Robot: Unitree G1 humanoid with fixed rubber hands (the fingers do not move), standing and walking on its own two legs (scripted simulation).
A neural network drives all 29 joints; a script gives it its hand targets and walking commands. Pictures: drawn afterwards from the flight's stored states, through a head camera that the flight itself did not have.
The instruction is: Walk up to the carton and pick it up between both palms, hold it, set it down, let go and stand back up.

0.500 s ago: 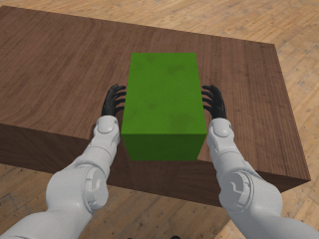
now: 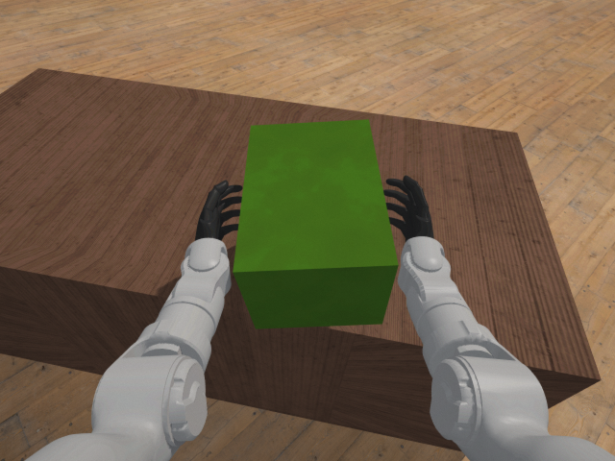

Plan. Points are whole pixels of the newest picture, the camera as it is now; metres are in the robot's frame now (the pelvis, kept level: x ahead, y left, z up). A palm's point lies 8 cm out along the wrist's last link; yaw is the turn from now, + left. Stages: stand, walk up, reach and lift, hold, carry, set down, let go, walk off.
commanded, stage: reach and lift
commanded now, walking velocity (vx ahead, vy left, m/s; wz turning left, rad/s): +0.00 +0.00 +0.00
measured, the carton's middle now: (314, 221) +0.46 -0.03 +0.03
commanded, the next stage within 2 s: hold in 1.76 s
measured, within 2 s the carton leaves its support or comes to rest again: neither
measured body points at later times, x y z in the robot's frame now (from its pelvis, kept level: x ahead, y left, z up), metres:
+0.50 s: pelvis -0.01 +0.00 +0.00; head -0.04 +0.02 +0.45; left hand +0.39 +0.14 +0.12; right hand +0.38 -0.16 +0.13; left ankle +0.00 +0.12 -0.75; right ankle +0.00 -0.12 -0.75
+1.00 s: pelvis -0.03 +0.00 +0.00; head -0.05 +0.03 +0.45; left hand +0.37 +0.14 +0.14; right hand +0.36 -0.15 +0.14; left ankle +0.00 +0.12 -0.75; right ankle +0.00 -0.12 -0.75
